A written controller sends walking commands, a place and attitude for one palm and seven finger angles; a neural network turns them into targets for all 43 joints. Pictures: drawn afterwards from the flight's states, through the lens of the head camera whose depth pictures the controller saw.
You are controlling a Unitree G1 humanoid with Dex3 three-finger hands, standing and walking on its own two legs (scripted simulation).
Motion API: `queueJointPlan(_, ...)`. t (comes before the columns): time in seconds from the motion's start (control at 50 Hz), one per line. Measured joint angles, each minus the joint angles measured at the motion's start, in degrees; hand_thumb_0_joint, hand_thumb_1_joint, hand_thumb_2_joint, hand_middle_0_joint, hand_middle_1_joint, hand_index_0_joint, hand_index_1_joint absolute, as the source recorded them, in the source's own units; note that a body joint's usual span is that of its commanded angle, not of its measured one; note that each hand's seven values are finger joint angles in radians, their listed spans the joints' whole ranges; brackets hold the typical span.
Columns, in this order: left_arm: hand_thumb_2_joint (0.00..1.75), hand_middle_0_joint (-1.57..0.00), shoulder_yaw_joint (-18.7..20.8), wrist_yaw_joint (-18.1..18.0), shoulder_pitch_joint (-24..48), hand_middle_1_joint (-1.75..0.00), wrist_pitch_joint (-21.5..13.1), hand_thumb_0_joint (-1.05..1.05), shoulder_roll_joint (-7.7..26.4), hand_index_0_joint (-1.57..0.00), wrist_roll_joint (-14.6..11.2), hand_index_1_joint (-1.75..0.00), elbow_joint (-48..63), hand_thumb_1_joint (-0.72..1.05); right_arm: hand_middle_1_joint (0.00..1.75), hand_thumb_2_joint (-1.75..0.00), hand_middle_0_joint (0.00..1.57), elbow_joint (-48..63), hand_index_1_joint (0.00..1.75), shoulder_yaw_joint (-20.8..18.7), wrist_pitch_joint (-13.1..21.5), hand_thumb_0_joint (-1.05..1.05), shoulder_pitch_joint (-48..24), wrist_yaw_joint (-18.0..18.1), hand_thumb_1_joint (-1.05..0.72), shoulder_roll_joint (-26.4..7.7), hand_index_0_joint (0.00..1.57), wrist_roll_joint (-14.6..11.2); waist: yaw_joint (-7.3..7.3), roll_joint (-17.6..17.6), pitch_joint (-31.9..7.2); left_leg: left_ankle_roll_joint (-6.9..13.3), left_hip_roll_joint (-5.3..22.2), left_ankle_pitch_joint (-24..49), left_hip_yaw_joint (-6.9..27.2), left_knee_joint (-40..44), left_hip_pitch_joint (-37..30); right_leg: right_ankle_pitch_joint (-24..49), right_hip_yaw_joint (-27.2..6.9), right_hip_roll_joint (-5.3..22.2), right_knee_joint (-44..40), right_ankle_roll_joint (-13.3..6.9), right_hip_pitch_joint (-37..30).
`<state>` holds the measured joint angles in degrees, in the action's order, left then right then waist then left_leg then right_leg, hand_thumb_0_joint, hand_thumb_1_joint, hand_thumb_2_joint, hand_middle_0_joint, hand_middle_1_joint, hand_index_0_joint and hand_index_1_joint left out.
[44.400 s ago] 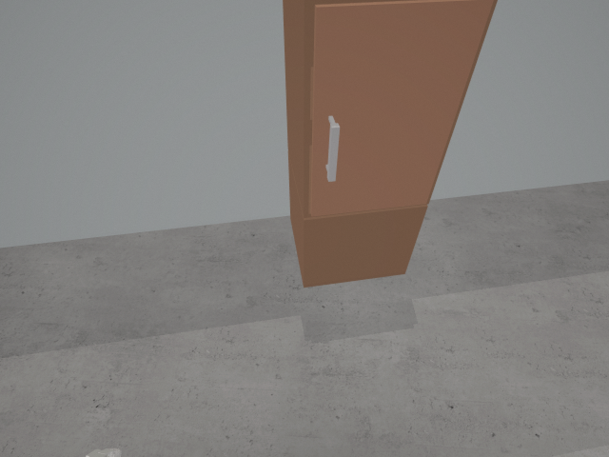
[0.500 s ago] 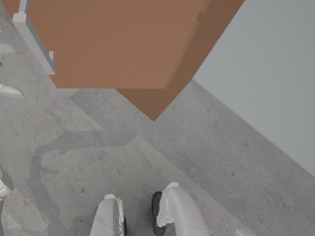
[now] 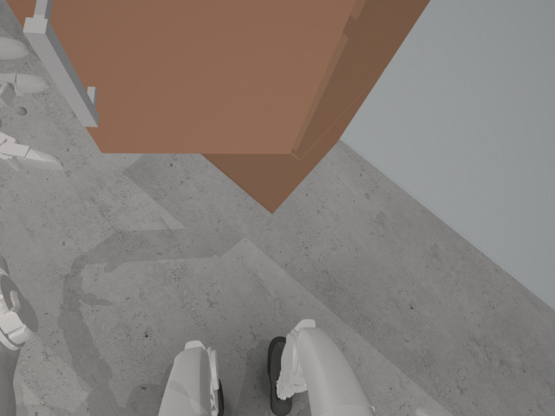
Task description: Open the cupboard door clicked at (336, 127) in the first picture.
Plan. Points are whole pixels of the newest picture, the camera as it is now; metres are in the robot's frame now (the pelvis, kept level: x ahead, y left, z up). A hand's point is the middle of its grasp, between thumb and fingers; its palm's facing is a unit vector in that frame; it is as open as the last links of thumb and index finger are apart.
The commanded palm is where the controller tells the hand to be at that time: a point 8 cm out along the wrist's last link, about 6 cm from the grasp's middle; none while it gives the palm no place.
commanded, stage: slide the fingers in behind the handle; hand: left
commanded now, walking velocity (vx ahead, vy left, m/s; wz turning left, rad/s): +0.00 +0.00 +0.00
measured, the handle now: (70, 69) +0.56 +0.24 +0.04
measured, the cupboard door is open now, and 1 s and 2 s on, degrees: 45 46 46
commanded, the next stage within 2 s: move the hooked fingers beside the handle in 1.32 s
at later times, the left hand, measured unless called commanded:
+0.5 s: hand (46, 116) +0.49 +0.26 +0.04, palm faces +0.01 -1.00 -0.01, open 13.9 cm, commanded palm +0.47 +0.28 +0.04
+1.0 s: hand (56, 125) +0.47 +0.25 +0.04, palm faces +0.06 -1.00 -0.02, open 14.4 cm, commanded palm +0.46 +0.25 +0.04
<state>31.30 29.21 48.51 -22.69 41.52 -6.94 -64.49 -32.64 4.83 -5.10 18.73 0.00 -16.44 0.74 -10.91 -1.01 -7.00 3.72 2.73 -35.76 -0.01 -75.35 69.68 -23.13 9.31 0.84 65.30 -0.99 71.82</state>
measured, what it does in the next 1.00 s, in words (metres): stands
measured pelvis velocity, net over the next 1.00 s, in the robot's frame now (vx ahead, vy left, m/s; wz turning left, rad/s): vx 0.01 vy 0.00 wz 0.03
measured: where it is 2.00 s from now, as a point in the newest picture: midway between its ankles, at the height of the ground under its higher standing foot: (247, 409)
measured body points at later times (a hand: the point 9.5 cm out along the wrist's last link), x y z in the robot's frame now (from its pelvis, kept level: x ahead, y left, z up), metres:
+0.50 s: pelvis +0.00 +0.00 +0.01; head +0.17 +0.04 +0.42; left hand +0.48 +0.32 +0.04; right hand +0.04 -0.27 -0.09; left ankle -0.02 +0.07 -0.62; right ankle +0.06 -0.12 -0.62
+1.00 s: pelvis +0.01 +0.00 +0.01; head +0.16 +0.04 +0.43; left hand +0.46 +0.30 +0.04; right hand +0.06 -0.27 -0.09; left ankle -0.02 +0.07 -0.62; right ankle +0.06 -0.12 -0.62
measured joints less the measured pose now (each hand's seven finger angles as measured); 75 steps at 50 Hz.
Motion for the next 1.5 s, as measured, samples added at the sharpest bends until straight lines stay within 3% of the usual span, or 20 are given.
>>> queueJointPlan(0.26,0.3,-0.3,0.17,-1.54,-2.08,-1.2,-0.36,-0.01,-1.43,-0.31,-0.57,-1.2,0.99,-0.5,0.3,-0.9,0.2,0.37,0.3,-0.05,0.12,0.0,0.6,-0.29,-0.91,0.16,0.2,-0.23,0.09,0.0,0.14,-0.07,0.26,0.14,-0.78,0.76,-1.17,0.16,-0.8,-0.36,-0.18,-0.16,-0.52)
queueJointPlan(0.44,0.3,-0.3,-1.81,-2.41,-2.84,-1.2,-1.04,-0.01,-4.25,-0.3,-1.33,-1.2,2.39,-0.5,0.3,-0.9,0.2,-0.47,0.3,-0.67,0.2,0.0,0.21,-0.28,-0.91,0.22,0.2,-0.16,0.65,-0.04,-0.51,-0.16,-0.06,0.25,-0.69,1.34,-1.95,-0.04,-0.78,-0.12,-0.45,-0.16,-1.27)
queueJointPlan(1.0,0.3,-0.22,-9.28,-10.42,-6.08,-1.18,-4.39,-0.01,-11.69,-0.22,-2.76,-1.18,4.02,-0.5,0.3,-0.9,0.2,-3.16,0.3,-2.23,1.37,0.0,0.08,-0.76,-0.91,1.19,0.2,0.4,3.14,-0.27,-0.85,-0.52,-1.18,0.9,-0.05,3.94,-5.95,-0.41,-0.39,0.72,-2.23,-0.15,-5.46)
queueJointPlan(1.5,0.3,-0.23,-10.4,-9.21,-2.18,-1.23,-5.55,-0.01,-10.39,-0.26,-2.44,-1.2,0.11,-0.5,0.3,-0.9,0.2,-3.65,0.3,-1.98,1.29,0.0,-0.63,-0.63,-0.91,1.0,0.2,0.61,3.01,-0.11,-0.55,-0.65,-1.46,0.77,0.71,2.99,-4.68,-0.77,0.22,0.98,-1.35,-0.39,-4.51)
